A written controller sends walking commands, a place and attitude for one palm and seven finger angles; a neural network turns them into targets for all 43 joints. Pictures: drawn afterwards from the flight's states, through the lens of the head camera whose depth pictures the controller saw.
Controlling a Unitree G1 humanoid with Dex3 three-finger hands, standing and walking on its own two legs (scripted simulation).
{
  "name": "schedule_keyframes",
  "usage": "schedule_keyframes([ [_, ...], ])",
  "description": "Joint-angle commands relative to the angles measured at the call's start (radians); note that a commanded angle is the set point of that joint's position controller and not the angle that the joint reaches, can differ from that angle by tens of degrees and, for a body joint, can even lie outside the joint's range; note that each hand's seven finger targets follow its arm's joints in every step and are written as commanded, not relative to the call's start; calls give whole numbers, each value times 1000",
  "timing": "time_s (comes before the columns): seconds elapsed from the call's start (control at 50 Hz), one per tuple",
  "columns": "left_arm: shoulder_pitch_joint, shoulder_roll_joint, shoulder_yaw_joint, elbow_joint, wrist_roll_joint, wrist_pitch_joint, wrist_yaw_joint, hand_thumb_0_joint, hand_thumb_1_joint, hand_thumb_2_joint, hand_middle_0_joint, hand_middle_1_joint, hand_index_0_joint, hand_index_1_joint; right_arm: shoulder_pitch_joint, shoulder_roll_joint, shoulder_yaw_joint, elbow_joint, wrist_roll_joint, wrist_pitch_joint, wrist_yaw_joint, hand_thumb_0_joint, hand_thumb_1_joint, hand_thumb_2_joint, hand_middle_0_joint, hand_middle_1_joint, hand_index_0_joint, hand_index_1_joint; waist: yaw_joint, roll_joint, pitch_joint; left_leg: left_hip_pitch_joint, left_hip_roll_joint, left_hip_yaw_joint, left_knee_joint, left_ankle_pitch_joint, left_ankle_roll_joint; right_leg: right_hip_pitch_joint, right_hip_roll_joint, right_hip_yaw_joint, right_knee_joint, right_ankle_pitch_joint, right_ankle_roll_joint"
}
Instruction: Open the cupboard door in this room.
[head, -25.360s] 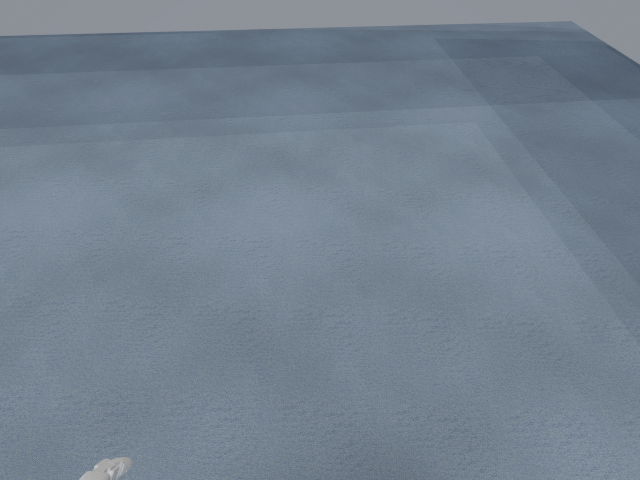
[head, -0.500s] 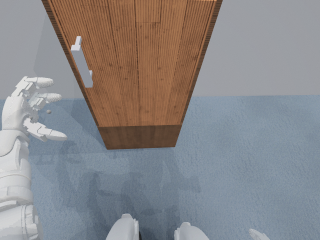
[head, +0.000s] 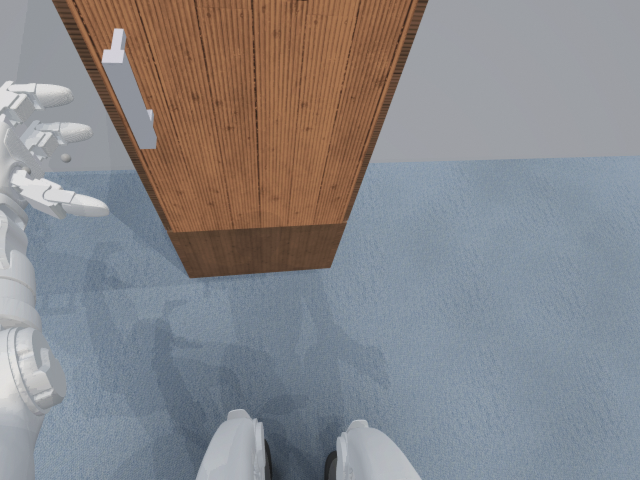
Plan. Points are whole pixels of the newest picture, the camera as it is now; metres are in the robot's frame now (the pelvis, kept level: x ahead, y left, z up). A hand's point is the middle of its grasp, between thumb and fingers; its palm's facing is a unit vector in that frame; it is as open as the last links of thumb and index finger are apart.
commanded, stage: move the hooked fingers beside the handle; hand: left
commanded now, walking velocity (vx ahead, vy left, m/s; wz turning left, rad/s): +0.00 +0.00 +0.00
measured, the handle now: (134, 93) +0.58 +0.22 +0.07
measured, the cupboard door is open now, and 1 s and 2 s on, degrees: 0 0 0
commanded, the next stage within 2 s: slide the fingers in behind the handle in 1.08 s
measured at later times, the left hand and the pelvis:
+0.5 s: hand (79, 130) +0.52 +0.28 +0.06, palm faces +0.04 -1.00 +0.00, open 14.0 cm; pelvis +0.01 +0.01 +0.00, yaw -2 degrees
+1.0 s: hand (84, 127) +0.52 +0.27 +0.06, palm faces +0.09 -1.00 -0.03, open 14.0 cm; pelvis +0.01 +0.00 -0.01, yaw -1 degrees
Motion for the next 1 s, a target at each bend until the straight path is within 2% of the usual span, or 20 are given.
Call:
schedule_keyframes([
  [0.0, -444, 320, 46, -184, -14, -57, 19, 0, -500, 300, -300, -1200, -300, -1200, 154, -199, -76, -50, -10, -10, -17, 0, -900, -900, 200, 300, 200, 300, -17, 165, -455, 545, 14, -155, -125, 304, -48, -54, 32, 33, -108, 185, -22],
  [0.04, -471, 379, 79, -170, -2, -57, 26, 0, -500, 300, -300, -1200, -300, -1200, 164, -205, -72, -50, -13, -5, -18, 0, -900, -900, 200, 300, 200, 300, -20, 161, -467, 521, 14, -153, -112, 323, -45, -42, 33, 35, -100, 200, -21],
  [0.12, -503, 407, 68, -129, 30, -38, 30, 0, -500, 300, -300, -1200, -300, -1200, 179, -206, -62, -55, -16, 10, -14, 0, -900, -900, 200, 300, 200, 300, -37, 201, -444, 503, 16, -153, -98, 335, -43, -77, 36, 33, -89, 203, -23],
  [0.14, -507, 448, 90, -127, 39, -35, 31, 0, -500, 300, -300, -1200, -300, -1200, 182, -210, -62, -57, -18, 15, -15, 0, -900, -900, 200, 300, 200, 300, -30, 204, -456, 497, 18, -153, -94, 340, -45, -69, 35, 33, -87, 206, -21],
  [0.18, -532, 452, 83, -139, 42, -33, 27, 0, -500, 300, -300, -1200, -300, -1200, 192, -212, -62, -57, -20, 22, -13, 0, -900, -900, 200, 300, 200, 300, -39, 224, -475, 528, 23, -161, -90, 372, -49, -83, 37, 30, -85, 219, -22],
  [0.24, -573, 426, 67, -175, 34, -42, 14, 0, -500, 300, -300, -1200, -300, -1200, 212, -212, -66, -45, -26, 31, -6, 0, -900, -900, 200, 300, 200, 300, -42, 285, -545, 626, 34, -186, -79, 463, -67, -132, 41, 18, -75, 234, -25],
  [0.26, -571, 396, 50, -158, 29, -35, 10, 0, -500, 300, -300, -1200, -300, -1200, 217, -211, -67, -41, -26, 35, -3, 0, -900, -900, 200, 300, 200, 300, -56, 260, -542, 629, 35, -189, -76, 460, -64, -142, 44, 17, -79, 235, -24],
  [0.3, -521, 405, 62, -114, 24, -13, 3, 0, -500, 300, -300, -1200, -300, -1200, 222, -214, -66, -43, -24, 42, -4, 0, -900, -900, 200, 300, 200, 300, -51, 222, -513, 584, 33, -181, -78, 454, -59, -114, 43, 16, -83, 242, -21],
  [0.36, -446, 396, 71, -136, 23, 11, -3, 0, -500, 300, -300, -1200, -300, -1200, 235, -210, -71, -54, -25, 55, 3, 0, -900, -900, 200, 300, 200, 300, -19, 237, -549, 617, 33, -177, -84, 533, -63, -88, 44, 11, -85, 276, -21],
  [0.4, -443, 369, 52, -150, 24, 20, 2, 0, -500, 300, -300, -1200, -300, -1200, 232, -204, -70, -57, -23, 63, 9, 0, -900, -900, 200, 300, 200, 300, -27, 224, -518, 602, 33, -172, -87, 518, -59, -93, 47, 10, -92, 275, -20],
  [0.42, -428, 385, 74, -148, 25, 16, 10, 0, -500, 300, -300, -1200, -300, -1200, 237, -206, -74, -60, -26, 64, 8, 0, -900, -900, 200, 300, 200, 300, -25, 202, -508, 601, 35, -177, -86, 526, -57, -95, 49, 9, -91, 275, -22],
  [0.54, -515, 426, 116, -258, 32, -51, 70, 0, -500, 300, -300, -1200, -300, -1200, 229, -203, -82, -50, -31, 57, 13, 0, -900, -900, 200, 300, 200, 300, -27, 259, -535, 645, 37, -183, -93, 508, -70, -98, 53, 12, -89, 255, -26],
  [0.64, -494, 341, 44, -205, 46, -40, 69, 0, -500, 300, -300, -1200, -300, -1200, 223, -195, -77, -41, -29, 65, 16, 0, -900, -900, 200, 300, 200, 300, -41, 271, -507, 678, 39, -188, -105, 500, -74, -121, 50, 9, -104, 238, -26],
  [0.7, -451, 276, -9, -124, 36, 3, 50, 0, -500, 300, -300, -1200, -300, -1200, 218, -193, -71, -45, -23, 71, 15, 0, -900, -900, 200, 300, 200, 300, -53, 221, -433, 615, 32, -176, -117, 421, -60, -118, 49, 8, -120, 223, -23],
  [0.8, -485, 338, 37, -125, 26, -7, 54, 0, -500, 300, -300, -1200, -300, -1200, 209, -198, -68, -58, -23, 65, 5, 0, -900, -900, 200, 300, 200, 300, -53, 160, -430, 525, 22, -159, -101, 369, -45, -79, 45, 19, -110, 227, -20],
  [0.84, -536, 394, 67, -163, 34, -37, 69, 0, -500, 300, -300, -1200, -300, -1200, 208, -201, -67, -60, -27, 57, 3, 0, -900, -900, 200, 300, 200, 300, -53, 190, -462, 524, 21, -157, -87, 395, -45, -71, 44, 27, -94, 246, -22],
  [0.88, -561, 395, 61, -190, 41, -61, 77, 0, -500, 300, -300, -1200, -300, -1200, 202, -197, -66, -57, -28, 52, 6, 0, -900, -900, 200, 300, 200, 300, -53, 223, -487, 544, 21, -156, -78, 395, -49, -78, 44, 31, -88, 240, -23],
  [0.9, -553, 426, 86, -212, 47, -74, 80, 0, -500, 300, -300, -1200, -300, -1200, 205, -200, -69, -55, -31, 50, 6, 0, -900, -900, 200, 300, 200, 300, -39, 246, -525, 569, 23, -159, -75, 425, -53, -66, 44, 30, -82, 252, -26],
  [0.94, -535, 402, 67, -197, 48, -74, 72, 0, -500, 300, -300, -1200, -300, -1200, 206, -197, -68, -53, -29, 52, 11, 0, -900, -900, 200, 300, 200, 300, -41, 264, -540, 593, 25, -161, -67, 465, -57, -76, 47, 30, -77, 271, -26],
  [0.98, -508, 387, 57, -134, 40, -47, 56, 0, -500, 300, -300, -1200, -300, -1200, 204, -198, -66, -47, -23, 56, 9, 0, -900, -900, 200, 300, 200, 300, -56, 211, -485, 534, 23, -149, -66, 412, -45, -64, 47, 33, -91, 262, -19],
])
